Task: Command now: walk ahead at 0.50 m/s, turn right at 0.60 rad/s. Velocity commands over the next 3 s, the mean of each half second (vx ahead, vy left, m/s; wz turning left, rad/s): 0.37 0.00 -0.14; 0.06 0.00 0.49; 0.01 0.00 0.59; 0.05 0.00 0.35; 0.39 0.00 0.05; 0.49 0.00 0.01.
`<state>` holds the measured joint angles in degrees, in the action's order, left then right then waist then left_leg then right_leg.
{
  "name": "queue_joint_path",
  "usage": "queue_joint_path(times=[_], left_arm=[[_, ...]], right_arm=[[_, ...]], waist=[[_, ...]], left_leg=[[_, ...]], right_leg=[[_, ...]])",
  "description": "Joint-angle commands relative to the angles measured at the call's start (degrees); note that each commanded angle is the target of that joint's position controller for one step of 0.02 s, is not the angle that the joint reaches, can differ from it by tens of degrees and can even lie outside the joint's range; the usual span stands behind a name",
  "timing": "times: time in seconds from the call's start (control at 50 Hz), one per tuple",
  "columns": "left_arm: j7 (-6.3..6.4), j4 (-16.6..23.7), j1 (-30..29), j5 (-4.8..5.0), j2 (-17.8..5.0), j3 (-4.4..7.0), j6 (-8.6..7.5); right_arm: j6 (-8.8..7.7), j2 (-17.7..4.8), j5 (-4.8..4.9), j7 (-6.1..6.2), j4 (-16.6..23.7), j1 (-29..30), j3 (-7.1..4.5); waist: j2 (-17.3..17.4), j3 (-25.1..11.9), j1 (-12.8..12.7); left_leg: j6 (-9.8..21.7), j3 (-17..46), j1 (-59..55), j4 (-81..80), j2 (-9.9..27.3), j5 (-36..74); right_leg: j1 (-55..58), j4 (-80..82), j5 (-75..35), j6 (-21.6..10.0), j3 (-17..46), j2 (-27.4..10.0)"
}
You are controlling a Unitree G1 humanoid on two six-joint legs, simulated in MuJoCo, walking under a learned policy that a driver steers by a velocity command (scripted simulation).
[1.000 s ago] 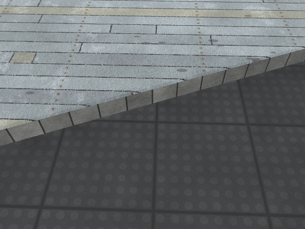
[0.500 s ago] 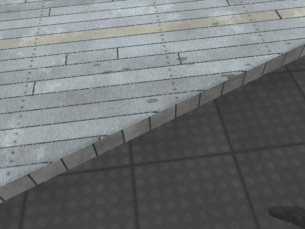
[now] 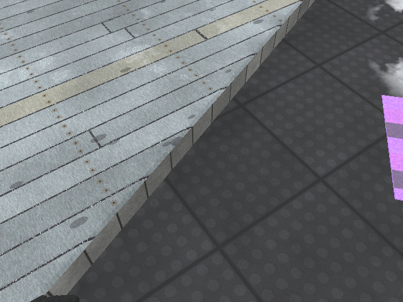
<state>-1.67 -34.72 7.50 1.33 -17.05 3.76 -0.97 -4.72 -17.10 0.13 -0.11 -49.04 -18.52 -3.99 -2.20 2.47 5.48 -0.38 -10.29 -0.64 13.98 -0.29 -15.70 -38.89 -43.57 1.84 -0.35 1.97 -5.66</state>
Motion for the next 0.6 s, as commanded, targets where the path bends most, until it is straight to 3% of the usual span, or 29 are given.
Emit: queue_joint_path(times=[0.02, 0.04, 0.08, 0.1, 0.12, 0.14, 0.16, 0.18, 0.2, 0.22, 0.24, 0.26, 0.32, 0.38, 0.44, 0.54, 0.58, 0.6], left_arm=[[-1.17, 6.08, -6.50, 0.23, -1.93, 0.13, -0.94], [-1.47, 6.59, -6.97, 0.18, -2.40, 0.32, -0.91], [-1.65, 6.73, -4.62, -0.29, -4.39, 1.34, -0.64], [-1.55, 5.86, -0.25, -0.54, -5.87, 2.24, -0.47], [-1.02, 3.25, 9.11, -0.42, -8.12, 3.79, -0.30], [0.21, 0.65, 18.80, -0.20, -11.88, 5.33, 0.29], [0.67, 1.76, 15.24, 0.45, -17.85, 5.65, -0.18], [0.38, 2.53, 16.79, -0.28, -12.06, 3.88, -0.91], [0.18, 1.70, 15.20, -1.19, -9.56, 2.97, -1.67], [0.04, 1.26, 11.00, -1.25, -8.36, 2.33, -2.22], [0.07, 1.18, 7.29, -1.55, -5.62, 1.45, -2.60], [0.22, 1.13, 5.74, -2.23, -5.81, 1.33, -3.03], [0.61, -0.84, 3.35, -2.35, -5.56, 1.29, -4.27], [1.63, -2.49, 1.83, -2.71, -5.65, 1.22, -4.16], [2.63, -3.98, 2.29, -2.84, -6.51, 1.32, -3.29], [3.63, -6.23, 2.81, -1.40, -7.75, 1.96, -0.52], [4.27, -6.09, 1.49, -0.48, -8.14, 2.24, 0.47], [4.64, -5.94, 0.88, -0.17, -7.81, 2.20, 0.83]], right_arm=[[-0.10, -10.38, 0.80, 0.21, 2.78, 1.66, -2.28], [0.28, -10.95, 1.10, 0.24, 2.46, 1.40, -2.46], [1.02, -12.75, 1.55, 0.57, 2.44, 1.69, -2.95], [1.44, -13.41, 1.81, 0.77, 2.30, 1.44, -3.10], [1.70, -12.77, 1.90, 0.98, 2.26, 1.87, -2.68], [1.33, -9.83, 0.33, 1.01, 3.04, 0.96, -1.35], [-0.17, -2.66, -0.86, 0.12, 6.41, -3.47, 1.29], [-2.05, -8.36, 1.11, -0.86, 5.12, -0.45, 0.22], [-2.54, -9.92, 3.34, -1.18, 6.72, 5.21, -0.27], [-2.46, -8.66, 2.84, -0.80, 6.94, 6.41, 0.11], [-1.77, -8.23, 1.17, -0.20, 5.77, 7.07, -0.02], [-0.92, -8.20, 1.07, -0.26, 5.04, 4.24, -0.11], [1.57, -5.83, 1.04, 0.03, 2.61, 0.24, 0.01], [2.20, -3.70, 0.32, 0.16, 3.53, 3.35, 0.53], [1.89, -3.10, 0.32, -0.75, 5.41, 8.46, 0.84], [2.18, -4.79, 0.13, -2.61, 8.72, 11.25, -0.06], [2.26, -5.47, 0.01, -3.18, 9.20, 9.12, -0.66], [2.05, -6.25, 0.04, -3.15, 8.63, 5.51, -1.30]], waist=[[5.74, 2.08, -0.43], [5.94, 2.24, -0.82], [7.79, -0.22, -3.37], [8.02, -3.21, -6.28], [6.46, -7.93, -11.70], [0.53, -13.33, -15.65], [-15.68, -19.82, -8.41], [-6.94, -25.30, -12.52], [-4.29, -16.95, -12.96], [0.18, -10.60, -9.92], [1.88, -7.74, -8.03], [-1.22, -6.91, -5.88], [-0.33, -5.76, -3.05], [-0.96, -4.35, -3.39], [-1.59, -4.28, -6.05], [-1.81, -3.80, -7.08], [-2.18, -4.32, -5.56], [-1.35, -5.90, -3.54]], left_leg=[[8.27, 4.05, -0.57, -4.36, 15.69, 20.91], [7.81, 3.20, -2.10, -3.08, 16.24, 24.55], [6.66, 0.80, -4.26, 4.12, 16.32, 43.39], [6.20, -0.18, -3.73, 11.53, 15.94, 52.16], [4.76, -1.76, 1.02, 22.78, 14.32, 53.38], [2.57, -1.66, 15.57, 39.54, 12.13, 34.70], [-0.75, 2.31, 39.66, 61.87, 0.10, -14.32], [0.17, 14.57, 44.05, 66.93, 1.68, -15.47], [1.23, 13.98, 46.56, 66.76, 3.96, -12.14], [1.18, 13.45, 44.23, 61.28, 6.71, -7.63], [0.84, 13.37, 40.73, 57.18, 8.35, -5.70], [-0.05, 13.82, 35.84, 56.35, 8.83, -5.00], [-2.12, 13.52, 30.56, 50.96, 7.44, -1.99], [-3.13, 13.46, 30.72, 39.64, 6.52, 7.99], [-2.81, 11.56, 29.26, 29.22, 5.30, 17.57], [-0.49, 9.96, 32.22, 23.25, 4.18, 10.67], [1.38, 8.16, 29.79, 20.94, 2.43, 6.20], [2.94, 6.97, 24.43, 16.46, 0.50, 9.33]], right_leg=[[0.84, 5.45, -1.20, -1.52, -2.52, 0.73], [1.51, 6.57, 0.87, -2.36, -3.39, 1.36], [7.49, 7.54, 7.10, -4.60, -6.48, 4.75], [14.49, 8.51, 9.28, -6.16, -7.73, 7.14], [28.15, 12.33, 5.47, -8.32, -8.04, 9.51], [46.62, 12.69, 4.48, -11.25, 2.34, 3.42], [63.04, 20.35, 13.64, -22.79, 36.69, -12.90], [62.86, 26.25, 17.95, -22.70, 42.76, -15.88], [56.58, 25.65, 12.72, -19.55, 32.67, -13.83], [46.80, 25.43, -0.25, -17.10, 23.97, -11.70], [40.50, 25.78, -11.05, -15.01, 17.07, -9.14], [34.85, 26.45, -19.78, -15.52, 13.74, -9.15], [27.98, 29.64, -28.16, -14.47, 4.72, -7.24], [27.09, 30.79, -28.92, -12.32, -3.12, -5.04], [29.78, 30.75, -27.15, -11.14, -6.68, -4.59], [37.99, 24.43, -26.48, -10.41, -5.98, -8.62], [38.52, 17.87, -29.88, -8.95, -6.09, -8.96], [37.42, 11.47, -31.75, -7.09, -7.68, -7.16]])
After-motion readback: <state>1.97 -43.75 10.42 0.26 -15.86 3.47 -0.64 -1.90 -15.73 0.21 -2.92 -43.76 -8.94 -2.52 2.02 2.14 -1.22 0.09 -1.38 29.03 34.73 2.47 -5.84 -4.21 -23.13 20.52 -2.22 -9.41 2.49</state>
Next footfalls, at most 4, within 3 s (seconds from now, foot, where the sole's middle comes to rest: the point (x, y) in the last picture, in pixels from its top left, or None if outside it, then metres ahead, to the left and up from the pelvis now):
0.14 right None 0.24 -0.14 -0.78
0.62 left None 0.44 0.06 -0.78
1.04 right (250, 296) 0.46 -0.17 -0.78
1.46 left None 0.33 0.06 -0.78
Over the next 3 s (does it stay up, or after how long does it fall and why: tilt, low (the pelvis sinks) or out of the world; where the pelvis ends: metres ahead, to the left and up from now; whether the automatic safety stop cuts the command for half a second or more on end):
stays up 0.66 0.24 0.01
